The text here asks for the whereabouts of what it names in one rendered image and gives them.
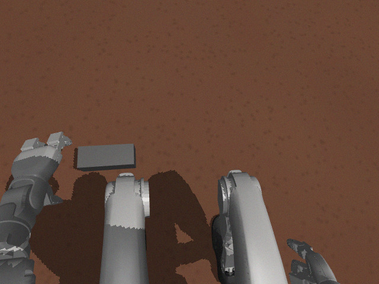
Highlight right robot foot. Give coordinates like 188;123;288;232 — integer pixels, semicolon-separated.
211;215;235;284

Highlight left robot hand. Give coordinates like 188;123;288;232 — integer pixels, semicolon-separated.
11;131;72;206

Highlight left robot arm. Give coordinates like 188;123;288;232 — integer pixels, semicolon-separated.
0;176;48;284

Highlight carton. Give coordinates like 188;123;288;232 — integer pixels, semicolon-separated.
77;144;136;172

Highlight right robot hand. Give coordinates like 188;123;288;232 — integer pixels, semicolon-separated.
287;239;337;284

